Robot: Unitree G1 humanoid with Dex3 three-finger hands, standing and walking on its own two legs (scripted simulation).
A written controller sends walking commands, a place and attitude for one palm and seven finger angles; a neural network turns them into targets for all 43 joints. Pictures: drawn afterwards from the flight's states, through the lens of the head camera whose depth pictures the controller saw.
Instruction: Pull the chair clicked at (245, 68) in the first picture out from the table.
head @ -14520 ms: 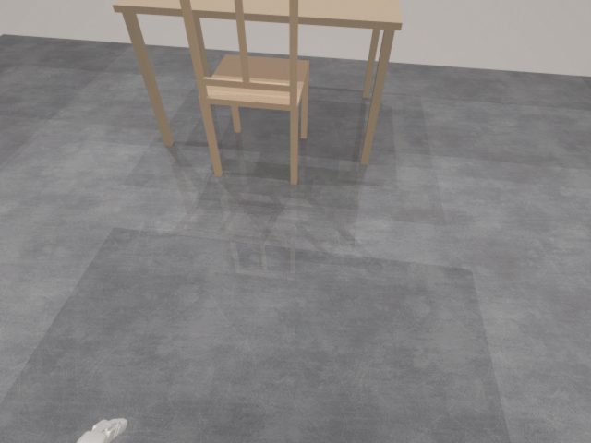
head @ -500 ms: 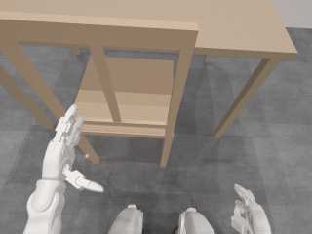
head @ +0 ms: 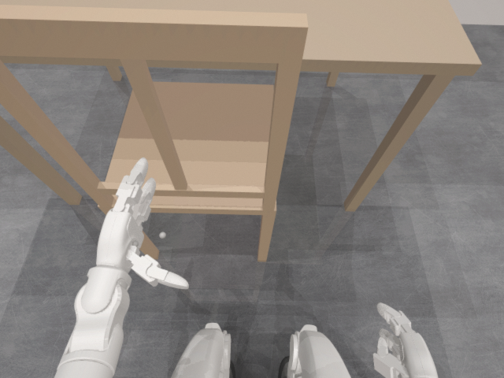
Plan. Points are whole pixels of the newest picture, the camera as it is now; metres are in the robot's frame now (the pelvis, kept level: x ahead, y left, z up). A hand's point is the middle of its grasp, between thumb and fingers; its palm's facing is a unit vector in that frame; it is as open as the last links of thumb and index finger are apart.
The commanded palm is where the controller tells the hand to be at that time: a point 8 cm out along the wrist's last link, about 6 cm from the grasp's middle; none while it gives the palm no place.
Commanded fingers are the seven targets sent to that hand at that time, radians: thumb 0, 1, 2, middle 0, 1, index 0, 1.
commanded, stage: aim the fingers beside a spindle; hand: left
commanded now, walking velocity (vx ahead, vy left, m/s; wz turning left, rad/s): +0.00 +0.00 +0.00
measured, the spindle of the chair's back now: (163, 138) +0.49 +0.18 +0.03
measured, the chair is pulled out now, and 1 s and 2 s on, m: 0.00 0.00 0.00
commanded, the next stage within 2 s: none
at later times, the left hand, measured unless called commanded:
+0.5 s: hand (152, 217) +0.35 +0.17 +0.02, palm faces +0.03 -1.00 -0.06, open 16.9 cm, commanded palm +0.32 +0.22 +0.02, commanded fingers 0.00 -0.50 0.30 -0.06 -0.08 -0.06 -0.08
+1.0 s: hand (160, 230) +0.33 +0.16 +0.00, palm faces -0.05 -1.00 -0.03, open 16.9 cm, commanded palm +0.31 +0.21 +0.01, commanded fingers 0.00 -0.50 0.30 -0.06 -0.08 -0.06 -0.08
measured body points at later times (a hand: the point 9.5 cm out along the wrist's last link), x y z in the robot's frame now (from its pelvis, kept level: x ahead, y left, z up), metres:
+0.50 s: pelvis +0.00 +0.00 +0.00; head +0.12 +0.00 +0.43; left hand +0.34 +0.22 +0.03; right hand +0.15 -0.25 -0.11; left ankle +0.02 +0.09 -0.63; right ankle +0.03 -0.11 -0.63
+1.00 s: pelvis +0.00 +0.00 -0.01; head +0.11 +0.01 +0.43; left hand +0.33 +0.21 +0.01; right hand +0.16 -0.24 -0.12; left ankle +0.02 +0.09 -0.63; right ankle +0.03 -0.11 -0.63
